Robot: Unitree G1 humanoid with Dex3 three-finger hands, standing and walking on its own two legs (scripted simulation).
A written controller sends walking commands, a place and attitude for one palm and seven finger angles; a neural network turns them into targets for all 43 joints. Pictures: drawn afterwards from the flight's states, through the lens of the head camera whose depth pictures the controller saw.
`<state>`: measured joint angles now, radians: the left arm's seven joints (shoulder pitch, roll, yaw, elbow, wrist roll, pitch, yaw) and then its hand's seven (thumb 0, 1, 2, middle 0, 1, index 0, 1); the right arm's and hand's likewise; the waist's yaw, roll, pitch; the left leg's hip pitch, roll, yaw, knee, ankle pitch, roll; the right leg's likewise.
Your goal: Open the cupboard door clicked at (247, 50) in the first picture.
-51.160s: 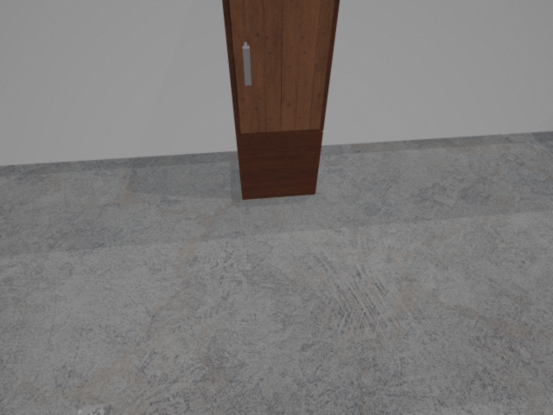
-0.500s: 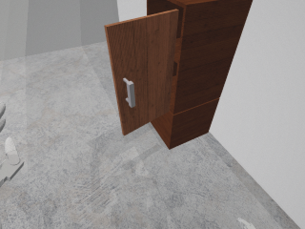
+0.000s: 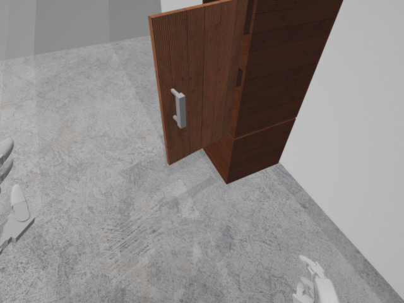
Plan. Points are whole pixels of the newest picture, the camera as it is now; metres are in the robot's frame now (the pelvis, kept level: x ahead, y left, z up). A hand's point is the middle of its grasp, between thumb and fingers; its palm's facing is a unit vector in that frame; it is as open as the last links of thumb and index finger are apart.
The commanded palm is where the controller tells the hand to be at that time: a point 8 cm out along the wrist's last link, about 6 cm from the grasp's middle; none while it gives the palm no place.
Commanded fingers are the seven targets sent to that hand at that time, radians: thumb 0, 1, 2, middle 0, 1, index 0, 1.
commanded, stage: stop stepping back and stand still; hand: left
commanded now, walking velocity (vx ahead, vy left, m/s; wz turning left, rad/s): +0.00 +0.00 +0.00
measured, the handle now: (177, 108) +0.71 +0.13 -0.04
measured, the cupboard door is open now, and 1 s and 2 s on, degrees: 100 100 100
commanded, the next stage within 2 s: let the arm hang, fingers relaxed in 0.02 s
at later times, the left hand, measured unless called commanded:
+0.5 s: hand out of the picture +0.00 +0.18 -0.18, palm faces +0.03 -0.98 -0.18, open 7.0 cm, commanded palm none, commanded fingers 0.00 0.90 0.90 -0.20 -0.30 -0.20 -0.30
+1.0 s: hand out of the picture +0.04 +0.20 -0.16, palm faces +0.05 -0.96 -0.27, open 7.4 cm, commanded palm none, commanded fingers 0.00 0.90 0.90 -0.20 -0.30 -0.20 -0.30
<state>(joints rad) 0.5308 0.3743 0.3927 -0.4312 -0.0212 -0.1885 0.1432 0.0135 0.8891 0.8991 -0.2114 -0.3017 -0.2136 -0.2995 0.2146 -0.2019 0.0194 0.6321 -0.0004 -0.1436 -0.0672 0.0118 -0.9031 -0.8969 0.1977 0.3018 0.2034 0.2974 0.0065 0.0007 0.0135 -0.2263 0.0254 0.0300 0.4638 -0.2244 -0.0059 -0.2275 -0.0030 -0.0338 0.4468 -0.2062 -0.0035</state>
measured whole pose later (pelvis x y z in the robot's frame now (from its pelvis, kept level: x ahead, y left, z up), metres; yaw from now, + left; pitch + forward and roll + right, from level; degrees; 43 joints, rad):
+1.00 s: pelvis -0.01 -0.01 +0.00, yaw +2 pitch -2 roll +0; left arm 0.17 0.22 0.03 1.11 0.02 0.00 0.01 0.00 0.91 0.90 -0.20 -0.30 -0.20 -0.30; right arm 0.22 -0.21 -0.01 1.12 -0.02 0.00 -0.01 0.00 -0.91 -0.90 0.20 0.30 0.20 0.30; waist 0.00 0.03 0.04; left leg -0.20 0.01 0.00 0.41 -0.19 -0.01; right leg -0.20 -0.02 -0.07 0.43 -0.20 -0.02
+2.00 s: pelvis +0.03 -0.01 +0.01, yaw +2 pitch -1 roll +0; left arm 0.12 0.27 0.02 1.13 0.02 -0.01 0.00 0.00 0.91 0.90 -0.20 -0.30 -0.20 -0.30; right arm 0.14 -0.28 0.00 1.13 -0.02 0.00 -0.01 0.00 -0.91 -0.90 0.20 0.30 0.20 0.30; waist 0.00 0.02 0.05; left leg -0.11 0.03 -0.01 0.32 -0.19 -0.03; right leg -0.11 0.00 -0.07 0.33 -0.20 -0.02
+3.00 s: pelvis +0.04 -0.01 +0.01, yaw +2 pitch -1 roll +0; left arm 0.12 0.29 0.02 1.13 0.01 -0.01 0.00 0.00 0.91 0.90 -0.20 -0.30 -0.20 -0.30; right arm 0.13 -0.29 0.00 1.13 -0.02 -0.01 -0.01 0.00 -0.91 -0.90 0.20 0.30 0.20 0.30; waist 0.00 0.01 0.05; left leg -0.08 0.03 0.00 0.30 -0.20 -0.03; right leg -0.09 0.00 -0.06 0.31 -0.21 -0.02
